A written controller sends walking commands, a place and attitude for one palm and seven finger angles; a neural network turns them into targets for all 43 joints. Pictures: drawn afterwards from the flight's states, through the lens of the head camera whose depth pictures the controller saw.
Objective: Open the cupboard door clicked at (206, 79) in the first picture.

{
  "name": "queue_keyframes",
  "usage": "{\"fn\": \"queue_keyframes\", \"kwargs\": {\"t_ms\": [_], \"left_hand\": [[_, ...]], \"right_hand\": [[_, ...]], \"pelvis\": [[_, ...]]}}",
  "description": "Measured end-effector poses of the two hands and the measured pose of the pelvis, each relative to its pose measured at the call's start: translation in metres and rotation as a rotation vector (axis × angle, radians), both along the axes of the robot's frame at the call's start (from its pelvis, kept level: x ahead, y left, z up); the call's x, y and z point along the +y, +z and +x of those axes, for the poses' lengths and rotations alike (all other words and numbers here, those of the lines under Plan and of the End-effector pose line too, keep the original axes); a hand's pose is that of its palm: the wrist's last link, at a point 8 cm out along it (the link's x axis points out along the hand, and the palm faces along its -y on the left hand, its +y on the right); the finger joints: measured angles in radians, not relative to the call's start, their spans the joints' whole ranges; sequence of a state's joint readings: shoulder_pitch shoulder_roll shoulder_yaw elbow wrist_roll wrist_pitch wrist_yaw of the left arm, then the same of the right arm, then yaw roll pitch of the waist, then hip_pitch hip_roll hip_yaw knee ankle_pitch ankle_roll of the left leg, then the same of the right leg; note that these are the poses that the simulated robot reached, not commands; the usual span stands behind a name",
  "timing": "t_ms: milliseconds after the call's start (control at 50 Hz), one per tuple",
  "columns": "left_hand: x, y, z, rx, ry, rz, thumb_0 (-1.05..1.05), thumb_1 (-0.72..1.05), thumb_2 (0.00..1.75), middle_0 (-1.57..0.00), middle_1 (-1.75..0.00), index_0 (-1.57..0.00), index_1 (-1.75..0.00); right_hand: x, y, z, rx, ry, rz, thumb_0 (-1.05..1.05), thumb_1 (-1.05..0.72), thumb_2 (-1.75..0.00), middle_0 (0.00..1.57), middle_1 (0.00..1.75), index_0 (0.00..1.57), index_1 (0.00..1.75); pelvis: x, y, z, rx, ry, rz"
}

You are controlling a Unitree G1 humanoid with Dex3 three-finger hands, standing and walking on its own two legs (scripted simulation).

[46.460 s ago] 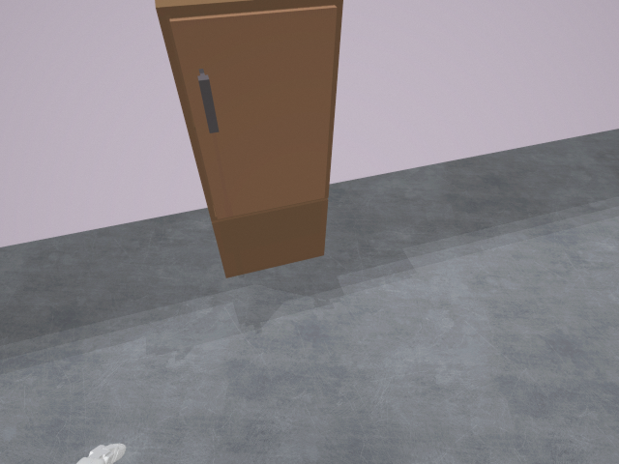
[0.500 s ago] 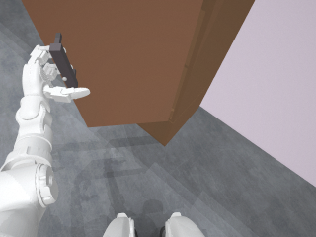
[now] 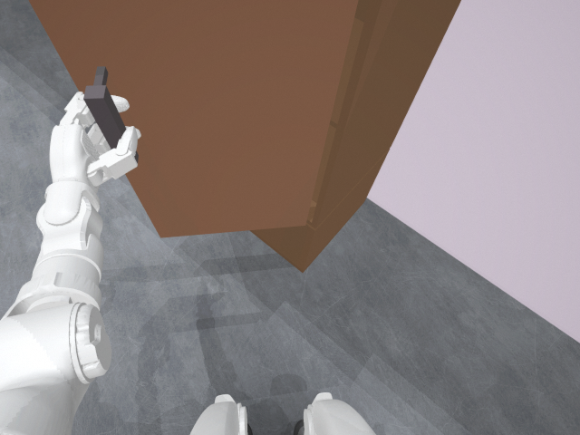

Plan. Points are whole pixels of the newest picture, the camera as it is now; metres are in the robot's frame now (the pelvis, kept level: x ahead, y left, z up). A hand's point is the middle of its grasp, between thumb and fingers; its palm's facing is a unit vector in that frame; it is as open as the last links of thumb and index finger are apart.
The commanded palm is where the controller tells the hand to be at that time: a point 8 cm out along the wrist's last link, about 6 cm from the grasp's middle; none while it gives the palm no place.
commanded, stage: pull the door open along its arc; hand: left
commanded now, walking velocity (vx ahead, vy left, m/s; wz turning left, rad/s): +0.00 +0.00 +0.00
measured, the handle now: (116, 119) +0.54 +0.22 +0.07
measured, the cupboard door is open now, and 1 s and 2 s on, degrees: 47 87 93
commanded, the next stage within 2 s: open thumb and fingers to let go in 1.14 s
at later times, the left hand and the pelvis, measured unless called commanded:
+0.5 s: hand (141, 198) +0.41 +0.17 +0.07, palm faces +0.06 -1.00 +0.02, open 6.4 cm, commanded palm +0.36 +0.22 +0.07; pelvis +0.02 +0.00 +0.02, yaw -1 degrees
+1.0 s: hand (225, 272) +0.30 +0.06 +0.08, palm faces +0.42 -0.91 -0.02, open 6.4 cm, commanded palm +0.23 +0.08 +0.07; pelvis +0.01 -0.03 +0.01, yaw +3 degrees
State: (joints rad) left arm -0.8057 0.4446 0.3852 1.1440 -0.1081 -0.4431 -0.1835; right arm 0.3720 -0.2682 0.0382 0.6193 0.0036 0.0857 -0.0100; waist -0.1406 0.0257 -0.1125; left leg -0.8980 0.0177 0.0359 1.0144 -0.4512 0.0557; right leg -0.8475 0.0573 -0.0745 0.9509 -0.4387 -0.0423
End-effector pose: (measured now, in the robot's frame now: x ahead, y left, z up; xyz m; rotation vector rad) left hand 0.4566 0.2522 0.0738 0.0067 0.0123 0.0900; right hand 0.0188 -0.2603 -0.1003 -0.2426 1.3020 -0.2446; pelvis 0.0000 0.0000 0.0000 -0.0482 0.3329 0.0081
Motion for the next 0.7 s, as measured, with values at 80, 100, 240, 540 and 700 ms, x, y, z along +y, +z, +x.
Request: {"fn": "queue_keyframes", "kwargs": {"t_ms": [80, 100, 240, 540, 700], "left_hand": [[0.0, 0.0, 0.0, 0.004, -0.001, 0.004, 0.0, 0.64, 0.81, -0.32, -1.32, -0.33, -1.32], [-0.001, 0.0, 0.0, 0.005, 0.0, 0.005, 0.0, 0.64, 0.81, -0.32, -1.32, -0.33, -1.32], [-0.005, 0.0, -0.009, -0.007, 0.005, -0.004, 0.01, 0.67, 0.81, -0.3, -1.32, -0.31, -1.31], [-0.038, -0.003, -0.087, -0.036, 0.037, -0.06, 0.01, 0.67, 0.77, -0.29, -1.31, -0.29, -1.3], [-0.08, -0.003, -0.134, -0.048, 0.283, -0.115, 0.02, 0.66, 0.78, -0.29, -1.32, -0.32, -1.27]], "right_hand": [[-0.004, 0.002, -0.002, -0.008, -0.005, -0.007, 0.0, -0.91, -0.9, 0.2, 0.3, 0.21, 0.3], [-0.005, 0.002, -0.003, -0.009, -0.007, -0.008, 0.0, -0.91, -0.9, 0.2, 0.3, 0.21, 0.3], [-0.007, 0.003, -0.004, -0.004, -0.013, 0.007, 0.0, -0.91, -0.9, 0.2, 0.3, 0.21, 0.3], [0.009, 0.016, 0.078, -0.234, 0.061, 0.079, 0.0, -0.91, -0.9, 0.2, 0.3, 0.2, 0.3], [0.031, 0.02, 0.145, -0.394, 0.213, 0.135, 0.0, -0.91, -0.9, 0.2, 0.3, 0.2, 0.29]], "pelvis": [[-0.003, 0.0, -0.002, 0.0, -0.002, 0.002], [-0.004, 0.0, -0.002, 0.0, -0.002, 0.002], [-0.005, 0.002, 0.001, -0.002, -0.008, 0.006], [-0.001, 0.016, 0.018, -0.066, -0.016, 0.019], [-0.003, 0.012, 0.014, -0.087, 0.002, 0.031]]}}
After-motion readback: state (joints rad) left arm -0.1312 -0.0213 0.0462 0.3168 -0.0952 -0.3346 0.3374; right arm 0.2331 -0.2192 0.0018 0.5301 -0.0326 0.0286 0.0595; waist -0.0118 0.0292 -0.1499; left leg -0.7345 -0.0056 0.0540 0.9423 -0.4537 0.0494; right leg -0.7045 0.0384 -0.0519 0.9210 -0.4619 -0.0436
